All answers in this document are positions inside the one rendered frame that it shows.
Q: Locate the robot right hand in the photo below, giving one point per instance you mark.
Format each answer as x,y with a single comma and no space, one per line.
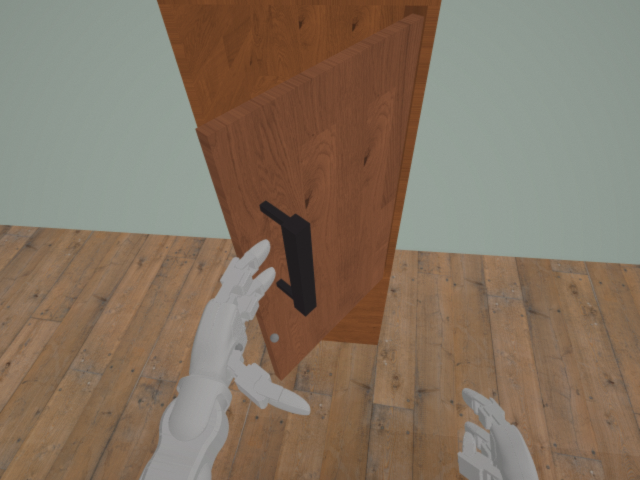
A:
504,453

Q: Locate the handle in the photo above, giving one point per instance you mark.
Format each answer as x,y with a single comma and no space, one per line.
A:
298,248

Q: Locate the robot left forearm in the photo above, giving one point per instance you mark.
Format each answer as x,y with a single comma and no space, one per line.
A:
193,429

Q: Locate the robot left hand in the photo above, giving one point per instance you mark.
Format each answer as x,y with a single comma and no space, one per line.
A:
222,327

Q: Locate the cupboard door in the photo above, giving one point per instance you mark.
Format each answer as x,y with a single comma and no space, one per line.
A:
326,144

